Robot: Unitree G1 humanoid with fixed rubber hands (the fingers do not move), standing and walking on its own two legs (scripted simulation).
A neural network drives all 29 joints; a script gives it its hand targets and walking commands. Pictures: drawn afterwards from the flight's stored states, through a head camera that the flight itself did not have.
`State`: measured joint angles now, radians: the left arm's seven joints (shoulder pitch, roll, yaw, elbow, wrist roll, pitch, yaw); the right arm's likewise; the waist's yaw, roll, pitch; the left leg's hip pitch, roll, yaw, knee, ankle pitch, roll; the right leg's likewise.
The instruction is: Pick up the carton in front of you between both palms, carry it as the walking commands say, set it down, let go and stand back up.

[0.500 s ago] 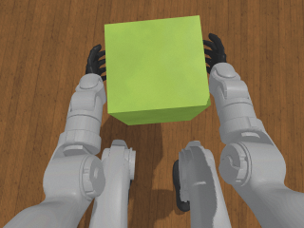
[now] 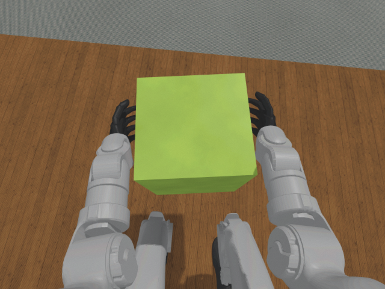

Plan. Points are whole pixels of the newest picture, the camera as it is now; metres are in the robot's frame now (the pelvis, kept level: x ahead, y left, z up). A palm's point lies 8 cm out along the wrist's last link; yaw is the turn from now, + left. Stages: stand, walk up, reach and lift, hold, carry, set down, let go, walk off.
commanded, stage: reach and lift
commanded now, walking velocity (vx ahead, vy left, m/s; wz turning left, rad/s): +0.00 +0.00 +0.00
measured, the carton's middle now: (193, 144) +0.43 +0.02 -0.11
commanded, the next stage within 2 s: hold in 1.92 s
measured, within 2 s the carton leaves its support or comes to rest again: neither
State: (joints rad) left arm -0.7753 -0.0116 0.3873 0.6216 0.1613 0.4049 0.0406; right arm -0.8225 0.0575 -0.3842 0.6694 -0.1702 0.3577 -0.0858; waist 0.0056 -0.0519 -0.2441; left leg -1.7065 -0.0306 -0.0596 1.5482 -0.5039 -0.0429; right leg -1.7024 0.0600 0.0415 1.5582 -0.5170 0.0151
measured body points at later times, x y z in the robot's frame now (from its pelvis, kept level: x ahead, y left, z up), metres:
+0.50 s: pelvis +0.05 +0.01 +0.14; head +0.13 +0.02 +0.58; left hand +0.40 +0.17 +0.10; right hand +0.41 -0.14 +0.11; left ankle +0.08 +0.13 -0.53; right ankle +0.08 -0.12 -0.53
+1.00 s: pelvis +0.07 +0.00 +0.21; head +0.03 +0.00 +0.66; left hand +0.36 +0.15 +0.21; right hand +0.37 -0.15 +0.22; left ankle +0.08 +0.13 -0.53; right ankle +0.08 -0.12 -0.53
